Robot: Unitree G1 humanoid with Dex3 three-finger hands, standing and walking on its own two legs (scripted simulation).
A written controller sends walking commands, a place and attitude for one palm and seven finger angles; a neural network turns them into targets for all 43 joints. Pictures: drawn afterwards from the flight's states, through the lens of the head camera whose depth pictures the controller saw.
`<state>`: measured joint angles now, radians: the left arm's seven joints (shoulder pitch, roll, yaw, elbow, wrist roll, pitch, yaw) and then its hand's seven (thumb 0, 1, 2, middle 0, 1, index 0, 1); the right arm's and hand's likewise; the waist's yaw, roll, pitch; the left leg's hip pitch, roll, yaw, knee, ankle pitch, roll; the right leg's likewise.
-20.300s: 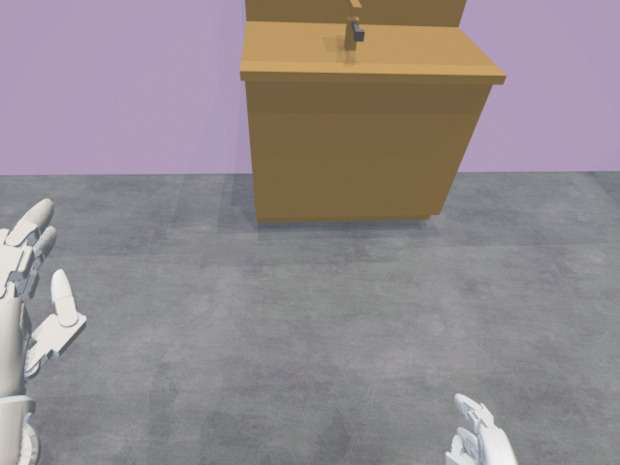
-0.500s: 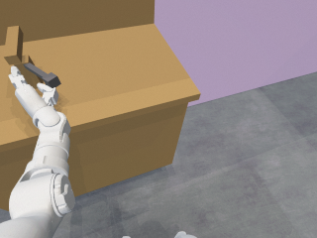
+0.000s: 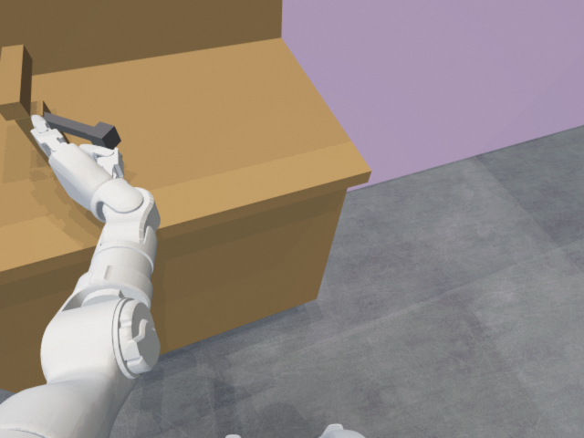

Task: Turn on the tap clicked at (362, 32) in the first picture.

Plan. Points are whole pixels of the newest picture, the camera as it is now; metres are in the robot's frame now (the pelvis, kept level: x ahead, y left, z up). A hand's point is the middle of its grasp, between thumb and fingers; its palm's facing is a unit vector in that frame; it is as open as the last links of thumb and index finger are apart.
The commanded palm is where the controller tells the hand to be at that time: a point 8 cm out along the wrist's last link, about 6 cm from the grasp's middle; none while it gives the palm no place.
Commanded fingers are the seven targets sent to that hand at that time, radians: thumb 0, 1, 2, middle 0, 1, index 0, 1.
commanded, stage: push the lever round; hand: left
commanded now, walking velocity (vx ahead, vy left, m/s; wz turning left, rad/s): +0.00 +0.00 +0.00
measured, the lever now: (104, 137) +0.51 +0.25 +0.11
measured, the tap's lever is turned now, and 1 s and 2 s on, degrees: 49 75 86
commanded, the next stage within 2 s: lift the hand up off the lever in 1.06 s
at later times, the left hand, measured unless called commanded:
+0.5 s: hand (138, 144) +0.51 +0.21 +0.10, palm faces +0.82 -0.56 -0.11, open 7.6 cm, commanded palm +0.45 +0.22 +0.11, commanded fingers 0.00 0.90 0.90 -0.15 -0.15 -0.15 -0.15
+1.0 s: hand (145, 130) +0.53 +0.20 +0.10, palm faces +0.81 -0.57 -0.14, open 7.8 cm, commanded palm +0.49 +0.22 +0.11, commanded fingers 0.00 0.90 0.90 -0.15 -0.15 -0.15 -0.15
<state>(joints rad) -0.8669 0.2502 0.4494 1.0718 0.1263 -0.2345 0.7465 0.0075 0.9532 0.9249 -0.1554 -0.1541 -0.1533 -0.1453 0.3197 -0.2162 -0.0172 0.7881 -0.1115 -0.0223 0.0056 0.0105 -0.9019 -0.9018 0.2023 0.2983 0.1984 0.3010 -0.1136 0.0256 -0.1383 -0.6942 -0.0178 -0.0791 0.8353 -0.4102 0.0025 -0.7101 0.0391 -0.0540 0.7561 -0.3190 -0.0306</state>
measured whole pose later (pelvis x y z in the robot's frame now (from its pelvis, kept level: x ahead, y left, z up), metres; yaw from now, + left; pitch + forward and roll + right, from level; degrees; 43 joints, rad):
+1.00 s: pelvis +0.00 -0.02 -0.01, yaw +0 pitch +21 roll -2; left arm -1.10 0.34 0.54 1.23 0.21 -0.15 0.88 0.02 0.91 0.92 -0.16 -0.15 -0.15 -0.14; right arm 0.34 -0.23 -0.02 0.78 -0.14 -0.03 0.04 0.01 -0.90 -0.90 0.20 0.30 0.20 0.30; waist -0.18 0.04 -0.15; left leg -0.81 0.00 -0.09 0.86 -0.41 -0.02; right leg -0.83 0.06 -0.07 0.78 -0.32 -0.06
